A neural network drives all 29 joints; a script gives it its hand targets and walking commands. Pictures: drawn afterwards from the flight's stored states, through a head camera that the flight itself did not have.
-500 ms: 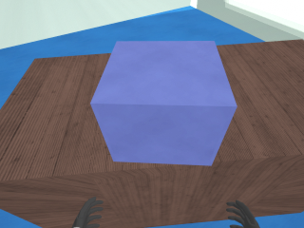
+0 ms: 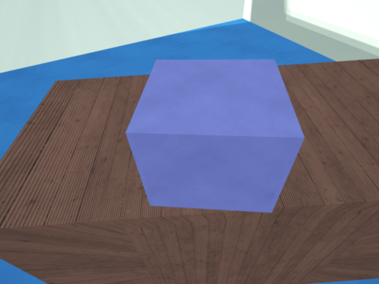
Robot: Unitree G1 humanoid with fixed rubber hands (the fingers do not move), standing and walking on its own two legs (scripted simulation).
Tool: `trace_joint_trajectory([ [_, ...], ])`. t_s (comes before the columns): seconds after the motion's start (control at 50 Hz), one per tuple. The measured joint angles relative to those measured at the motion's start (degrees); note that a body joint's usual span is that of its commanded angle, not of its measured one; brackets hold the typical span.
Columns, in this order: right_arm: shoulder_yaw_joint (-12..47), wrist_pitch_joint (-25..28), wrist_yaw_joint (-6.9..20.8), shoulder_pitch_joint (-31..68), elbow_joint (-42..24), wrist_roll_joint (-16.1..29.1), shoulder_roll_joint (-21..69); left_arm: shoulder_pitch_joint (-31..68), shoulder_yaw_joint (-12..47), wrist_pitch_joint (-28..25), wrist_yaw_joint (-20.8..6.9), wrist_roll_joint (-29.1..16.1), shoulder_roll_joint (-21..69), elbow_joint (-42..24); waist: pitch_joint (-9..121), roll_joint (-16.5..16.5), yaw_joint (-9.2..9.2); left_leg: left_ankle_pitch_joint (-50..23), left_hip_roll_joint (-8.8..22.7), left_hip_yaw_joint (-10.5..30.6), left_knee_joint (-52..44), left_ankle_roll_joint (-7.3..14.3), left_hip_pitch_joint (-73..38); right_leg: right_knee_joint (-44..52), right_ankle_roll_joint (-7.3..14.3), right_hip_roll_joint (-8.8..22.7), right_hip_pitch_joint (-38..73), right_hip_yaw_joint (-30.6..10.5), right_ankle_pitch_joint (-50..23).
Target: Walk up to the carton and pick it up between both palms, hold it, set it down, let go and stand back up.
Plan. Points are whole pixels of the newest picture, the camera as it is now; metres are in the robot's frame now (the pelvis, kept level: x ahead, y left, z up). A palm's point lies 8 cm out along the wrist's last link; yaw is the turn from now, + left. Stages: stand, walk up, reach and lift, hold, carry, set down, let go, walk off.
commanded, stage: stand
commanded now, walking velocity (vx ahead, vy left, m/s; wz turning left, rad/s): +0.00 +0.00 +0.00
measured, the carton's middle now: (211, 133) +0.44 -0.01 +0.10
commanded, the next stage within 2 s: none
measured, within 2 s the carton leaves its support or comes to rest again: neither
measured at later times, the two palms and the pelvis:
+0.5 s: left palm out of the picture +0.04 +0.32 -0.11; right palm out of the picture +0.04 -0.30 -0.11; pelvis -0.02 +0.01 +0.00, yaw +0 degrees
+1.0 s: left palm out of the picture +0.04 +0.31 -0.11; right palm out of the picture +0.04 -0.30 -0.12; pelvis -0.02 +0.00 +0.00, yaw +0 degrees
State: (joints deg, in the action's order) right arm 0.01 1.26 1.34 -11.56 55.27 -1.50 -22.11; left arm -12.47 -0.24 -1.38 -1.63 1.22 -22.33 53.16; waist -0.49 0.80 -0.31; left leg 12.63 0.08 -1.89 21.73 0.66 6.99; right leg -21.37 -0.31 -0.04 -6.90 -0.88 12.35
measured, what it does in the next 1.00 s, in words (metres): stands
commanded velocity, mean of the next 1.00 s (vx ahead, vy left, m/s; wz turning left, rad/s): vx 0.00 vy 0.00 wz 0.00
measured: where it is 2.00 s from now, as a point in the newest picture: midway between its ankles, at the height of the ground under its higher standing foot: outside the picture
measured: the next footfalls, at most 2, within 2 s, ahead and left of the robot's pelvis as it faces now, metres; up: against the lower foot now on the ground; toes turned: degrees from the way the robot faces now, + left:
none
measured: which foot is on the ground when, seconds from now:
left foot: down 0.00-1.00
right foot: down 0.00-1.00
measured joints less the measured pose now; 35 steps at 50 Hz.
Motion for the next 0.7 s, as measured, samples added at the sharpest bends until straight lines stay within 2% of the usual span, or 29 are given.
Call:
trace_joint_trajectory([
  [0.34, 1.1, 0.0, -0.2, 2.4, 6.0, 0.5, 0.6, 1.8, 1.4, -0.3, 0.5, -0.4, 0.1, 6.5, -0.9, -0.1, 0.17, -2.6, -0.8, 0.0, -2.9, 0.6, -0.9, 2.4, -0.7, 0.8, 0.7, -0.3, -2.3],
  [0.7, 1.0, -0.4, -0.3, 2.8, 8.4, 0.6, 0.4, 2.3, 1.6, -0.1, 0.8, -0.5, 0.2, 9.1, -1.4, -0.3, 0.32, -3.7, -0.9, 0.1, -3.8, 0.6, -0.8, 3.0, -0.7, 0.8, 0.5, -0.5, -3.2],
])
